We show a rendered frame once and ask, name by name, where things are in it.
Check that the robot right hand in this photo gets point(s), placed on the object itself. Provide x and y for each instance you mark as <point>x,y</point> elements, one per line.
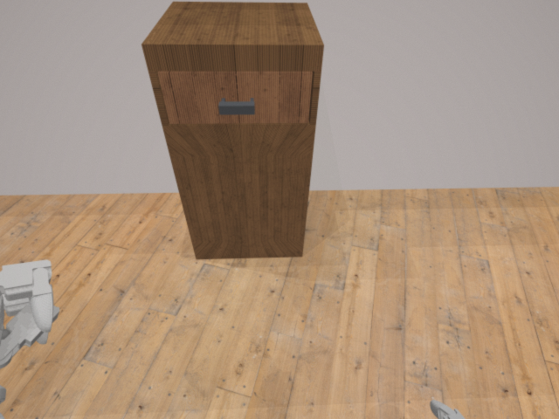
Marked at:
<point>442,411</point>

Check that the cabinet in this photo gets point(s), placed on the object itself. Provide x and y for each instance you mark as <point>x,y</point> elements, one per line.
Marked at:
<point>244,186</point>

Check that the drawer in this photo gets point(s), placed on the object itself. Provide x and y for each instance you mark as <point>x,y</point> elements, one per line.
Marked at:
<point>279,97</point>

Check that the robot left hand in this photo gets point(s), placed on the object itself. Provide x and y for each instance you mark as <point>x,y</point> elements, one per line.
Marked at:
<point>25,293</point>

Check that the handle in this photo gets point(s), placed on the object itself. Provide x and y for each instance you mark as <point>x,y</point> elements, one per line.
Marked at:
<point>236,107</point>

